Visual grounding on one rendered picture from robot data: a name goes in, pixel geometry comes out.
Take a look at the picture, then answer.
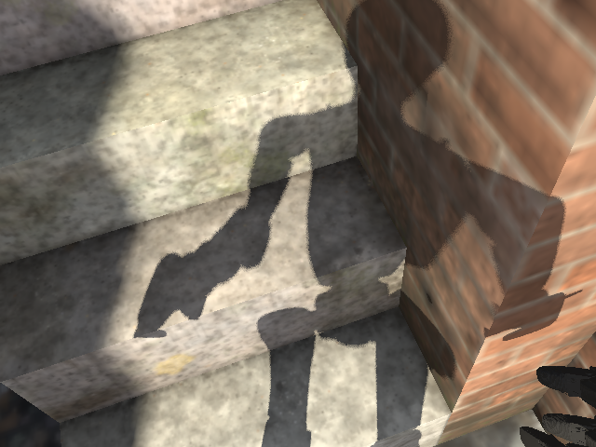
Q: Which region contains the right robot hand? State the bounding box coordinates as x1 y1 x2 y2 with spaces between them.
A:
520 366 596 447

